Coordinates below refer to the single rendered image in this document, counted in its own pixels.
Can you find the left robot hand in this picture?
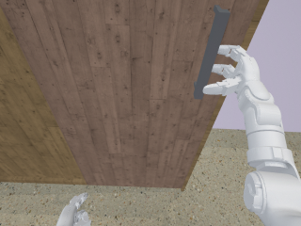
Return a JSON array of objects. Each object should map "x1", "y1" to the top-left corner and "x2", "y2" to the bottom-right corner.
[{"x1": 56, "y1": 192, "x2": 91, "y2": 226}]

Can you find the handle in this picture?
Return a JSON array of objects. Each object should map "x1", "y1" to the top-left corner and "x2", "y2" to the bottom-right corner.
[{"x1": 193, "y1": 5, "x2": 230, "y2": 100}]

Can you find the right robot hand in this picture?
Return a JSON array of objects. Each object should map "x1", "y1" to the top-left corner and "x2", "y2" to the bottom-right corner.
[{"x1": 202, "y1": 44, "x2": 261, "y2": 96}]

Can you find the right robot upper arm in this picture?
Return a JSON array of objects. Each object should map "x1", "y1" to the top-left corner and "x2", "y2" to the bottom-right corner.
[{"x1": 243, "y1": 170, "x2": 301, "y2": 226}]

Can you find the robot right forearm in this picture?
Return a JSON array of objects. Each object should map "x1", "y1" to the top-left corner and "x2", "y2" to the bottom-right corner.
[{"x1": 237, "y1": 80, "x2": 301, "y2": 183}]

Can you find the wardrobe door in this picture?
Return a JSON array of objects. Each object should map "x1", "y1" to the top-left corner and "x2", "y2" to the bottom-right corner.
[
  {"x1": 0, "y1": 7, "x2": 85, "y2": 179},
  {"x1": 0, "y1": 0, "x2": 260, "y2": 188}
]

